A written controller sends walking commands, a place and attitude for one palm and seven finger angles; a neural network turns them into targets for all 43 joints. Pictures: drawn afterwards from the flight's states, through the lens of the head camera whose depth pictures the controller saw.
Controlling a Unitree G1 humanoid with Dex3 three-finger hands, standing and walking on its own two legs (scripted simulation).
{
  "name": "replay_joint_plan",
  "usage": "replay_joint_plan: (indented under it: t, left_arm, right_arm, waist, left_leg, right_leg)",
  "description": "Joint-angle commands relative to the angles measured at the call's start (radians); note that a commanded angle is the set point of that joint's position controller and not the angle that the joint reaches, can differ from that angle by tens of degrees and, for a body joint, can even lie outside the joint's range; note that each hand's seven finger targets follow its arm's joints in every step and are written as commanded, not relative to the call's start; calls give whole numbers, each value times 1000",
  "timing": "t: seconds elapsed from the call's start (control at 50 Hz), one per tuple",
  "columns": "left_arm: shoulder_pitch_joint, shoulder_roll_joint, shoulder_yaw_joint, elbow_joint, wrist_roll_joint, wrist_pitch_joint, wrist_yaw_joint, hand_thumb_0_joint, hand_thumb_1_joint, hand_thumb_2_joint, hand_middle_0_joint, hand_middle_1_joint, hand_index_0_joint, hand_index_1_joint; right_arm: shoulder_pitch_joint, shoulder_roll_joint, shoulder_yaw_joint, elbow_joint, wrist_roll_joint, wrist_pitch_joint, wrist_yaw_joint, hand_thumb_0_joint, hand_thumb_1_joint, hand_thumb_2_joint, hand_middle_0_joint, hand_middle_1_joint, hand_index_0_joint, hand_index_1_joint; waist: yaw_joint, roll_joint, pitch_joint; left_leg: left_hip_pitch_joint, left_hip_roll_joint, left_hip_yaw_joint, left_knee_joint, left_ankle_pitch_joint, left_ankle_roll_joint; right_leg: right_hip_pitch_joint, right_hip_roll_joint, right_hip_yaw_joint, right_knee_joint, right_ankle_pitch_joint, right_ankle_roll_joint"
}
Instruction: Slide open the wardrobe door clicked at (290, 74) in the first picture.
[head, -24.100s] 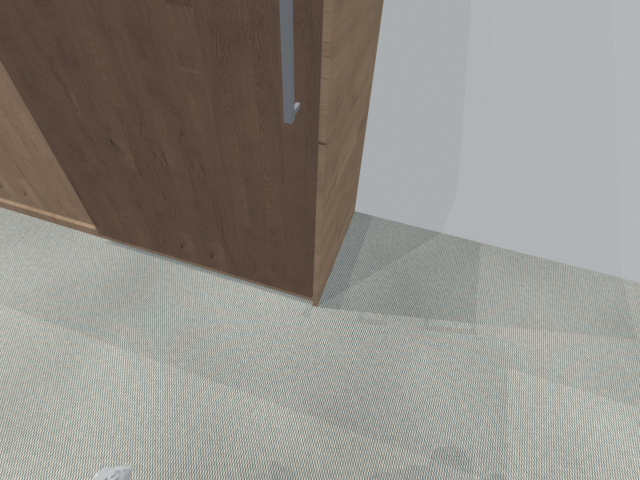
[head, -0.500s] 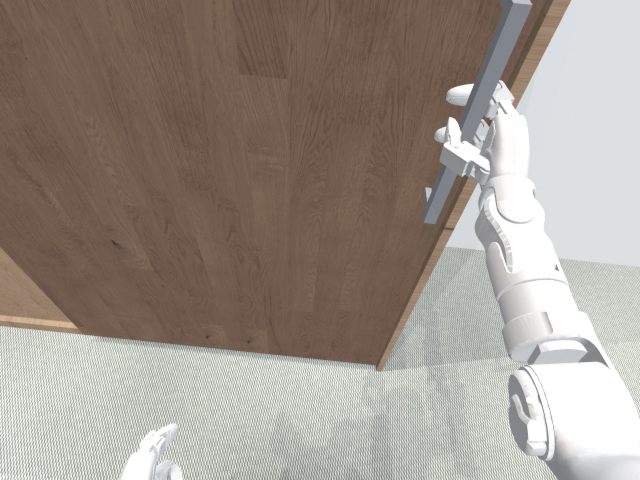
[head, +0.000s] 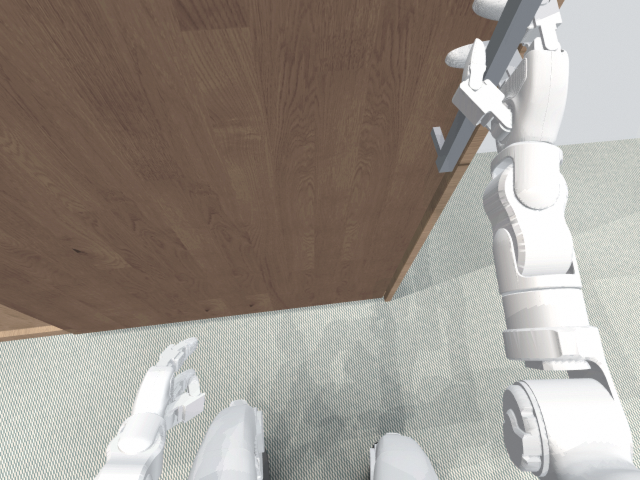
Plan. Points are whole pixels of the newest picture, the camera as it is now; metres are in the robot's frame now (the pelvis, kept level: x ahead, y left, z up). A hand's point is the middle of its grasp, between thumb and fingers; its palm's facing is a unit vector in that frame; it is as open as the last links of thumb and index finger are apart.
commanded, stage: step sideways, sliding the door along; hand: right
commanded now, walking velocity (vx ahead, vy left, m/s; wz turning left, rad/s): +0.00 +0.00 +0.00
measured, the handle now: (484, 53) +0.49 -0.20 +0.19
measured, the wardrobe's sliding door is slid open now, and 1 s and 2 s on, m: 0.01 0.24 0.43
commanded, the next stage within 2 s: none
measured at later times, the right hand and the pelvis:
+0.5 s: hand (388, 88) +0.45 -0.09 +0.19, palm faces +0.39 +0.92 +0.01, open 6.5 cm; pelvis +0.07 +0.12 +0.00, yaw -5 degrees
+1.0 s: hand (227, 111) +0.43 +0.05 +0.19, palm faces +0.00 +1.00 +0.01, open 6.6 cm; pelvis +0.13 +0.15 +0.01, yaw -2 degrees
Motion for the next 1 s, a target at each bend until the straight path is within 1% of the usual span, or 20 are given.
replay_joint_plan:
  t: [0.0, 0.1, 0.14, 0.16, 0.18, 0.22, 0.26, 0.28, 0.32, 0.38, 0.56, 0.62, 0.64, 0.66, 0.68, 0.74, 0.78, 0.82, 0.9, 0.98]
  left_arm:
    - [41, 142, 52, -127, -8, -55, 11, 0, 900, 900, -200, -300, -200, -300]
    - [32, 114, 24, -149, -21, -114, 18, 0, 900, 900, -200, -300, -200, -300]
    - [26, 75, 10, -140, -30, -120, 30, 0, 900, 900, -200, -300, -200, -300]
    - [15, 55, 6, -138, -20, -121, 50, 0, 900, 900, -200, -300, -200, -300]
    - [0, 73, 12, -122, -21, -119, 63, 0, 900, 900, -200, -300, -200, -300]
    - [-14, 50, -7, -124, -19, -147, 81, 0, 900, 900, -200, -300, -200, -300]
    - [4, 54, -15, -111, -15, -162, 79, 0, 900, 900, -200, -300, -200, -300]
    - [-8, 76, -1, -109, -14, -162, 80, 0, 900, 900, -200, -300, -200, -300]
    - [-7, 134, 46, -152, -15, -154, 39, 0, 900, 900, -200, -300, -200, -300]
    - [14, 100, 30, -162, -9, -186, -1, 0, 900, 900, -200, -300, -200, -300]
    - [31, 75, -17, -213, 1, -222, -16, 0, 900, 900, -200, -300, -200, -300]
    - [22, 69, -23, -216, -7, -223, -13, 0, 900, 900, -200, -300, -200, -300]
    - [7, 78, -11, -219, -6, -208, -10, 0, 900, 900, -200, -300, -200, -300]
    - [-32, 69, -2, -226, -3, -197, 2, 0, 900, 900, -200, -300, -200, -300]
    - [14, 60, -2, -228, -4, -184, 6, 0, 900, 900, -200, -300, -200, -300]
    - [-5, 29, -19, -222, 3, -181, -1, 0, 900, 900, -200, -300, -200, -300]
    - [-12, 49, -2, -235, 13, -164, -12, 0, 900, 900, -200, -300, -200, -300]
    - [-30, 94, 30, -273, 2, -149, -43, 0, 900, 900, -200, -300, -200, -300]
    - [34, 81, 11, -260, 15, -145, -56, 0, 900, 900, -200, -300, -200, -300]
    - [0, 64, -7, -259, 27, -137, -38, 0, 900, 900, -200, -300, -200, -300]
  right_arm:
    - [-557, 109, 227, -389, -32, -117, 119, 0, -900, -900, 450, 1400, 450, 1400]
    - [-452, 60, 196, -416, -27, -112, 109, 0, -900, -900, 450, 1400, 450, 1400]
    - [-419, -10, 164, -433, -51, -107, 99, 0, -900, -900, 450, 1400, 450, 1400]
    - [-383, -56, 134, -447, -58, -101, 90, 0, -900, -900, 450, 1400, 450, 1400]
    - [-313, -75, 105, -476, -49, -88, 80, 0, -900, -900, 450, 1400, 450, 1400]
    - [-276, 6, 161, -643, -43, -94, 75, 0, -900, -900, 450, 1400, 450, 1400]
    - [-253, 75, 215, -691, -40, -107, 62, 0, -900, -900, 450, 1400, 450, 1400]
    - [-250, 86, 234, -708, -37, -119, 55, 0, -900, -900, 450, 1400, 450, 1400]
    - [-265, 157, 295, -738, -25, -141, 72, 0, -900, -900, 450, 1400, 450, 1400]
    - [-327, 190, 345, -837, -53, -160, 76, 0, -900, -900, 450, 1400, 450, 1400]
    - [-107, 241, 436, -863, -51, -129, 87, 0, -900, -900, 450, 1400, 450, 1400]
    - [-58, 241, 447, -897, -66, -135, 84, 0, -900, -900, 450, 1400, 450, 1400]
    - [-34, 219, 437, -897, -80, -140, 73, 0, -900, -900, 450, 1400, 450, 1400]
    - [22, 218, 441, -904, -87, -137, 65, 0, -900, -900, 450, 1400, 450, 1400]
    - [83, 230, 469, -920, -86, -132, 58, 0, -900, -900, 450, 1400, 450, 1400]
    - [118, 289, 531, -1106, -84, -172, 74, 0, -900, -900, 450, 1400, 450, 1400]
    - [148, 264, 538, -1144, -92, -212, 85, 0, -900, -900, 450, 1400, 450, 1400]
    - [231, 264, 522, -1088, -91, -232, 106, 0, -900, -900, 450, 1400, 450, 1400]
    - [238, 207, 432, -1040, -126, -222, 93, 0, -900, -900, 450, 1400, 450, 1400]
    - [241, 146, 365, -1011, -121, -178, 101, 0, -900, -900, 450, 1400, 450, 1400]
  waist:
    - [197, -275, -617]
    - [182, -292, -589]
    - [178, 23, -616]
    - [168, 184, -608]
    - [141, 343, -632]
    - [146, 305, -647]
    - [172, 314, -665]
    - [183, 250, -681]
    - [148, -36, -767]
    - [175, -259, -692]
    - [172, -204, -594]
    - [156, -39, -602]
    - [147, 202, -630]
    - [119, 364, -622]
    - [117, 334, -599]
    - [157, 320, -624]
    - [176, 264, -690]
    - [127, -53, -770]
    - [157, -178, -628]
    - [161, -248, -537]
  left_leg:
    - [-32, 2, 67, -159, 74, -24]
    - [276, -55, 144, -516, 324, -30]
    - [516, 118, -6, -605, 954, 9]
    - [597, 246, -133, -552, 1303, 63]
    - [637, 289, -198, -529, 1380, 96]
    - [666, 283, -175, -465, 1403, 121]
    - [658, 223, -79, -379, 1374, 85]
    - [543, 176, -27, -318, 1196, 41]
    - [108, 38, -7, -147, 127, -22]
    - [-30, 17, -21, -92, -53, -12]
    - [144, -21, 61, -439, 247, -32]
    - [268, 28, 22, -552, 682, -32]
    - [422, 140, -148, -542, 1227, 34]
    - [618, 235, -317, -504, 1677, 105]
    - [660, 288, -368, -484, 1738, 109]
    - [648, 206, -232, -408, 1581, 123]
    - [438, 96, -107, -298, 1253, 63]
    - [-42, -22, -53, -26, -51, 6]
    - [-275, -21, 2, 39, -96, 4]
    - [-131, -41, 104, -196, 134, -24]
  right_leg:
    - [492, -205, 32, -60, 879, -199]
    - [373, -103, -65, 99, 751, -136]
    - [127, 31, -83, 301, 340, -84]
    - [-67, 125, -59, 386, -140, -21]
    - [-142, 158, 15, 469, -309, -27]
    - [-173, 154, 74, 386, -322, -63]
    - [-68, 127, 24, 76, -107, -65]
    - [115, 75, -3, -95, 219, -69]
    - [545, -240, 192, -44, 1258, -215]
    - [612, -219, 97, 21, 1268, -229]
    - [506, -164, -64, 132, 1116, -163]
    - [369, -101, -85, 278, 885, -130]
    - [167, -8, -81, 388, 535, -91]
    - [-84, 125, -54, 472, -96, -59]
    - [-204, 160, 37, 454, -332, -61]
    - [-111, 132, 56, 170, -166, -72]
    - [252, 25, 16, -82, 349, -78]
    - [691, -302, 164, -62, 1437, -230]
    - [725, -270, 41, -25, 1318, -204]
    - [590, -192, -135, -62, 1126, -111]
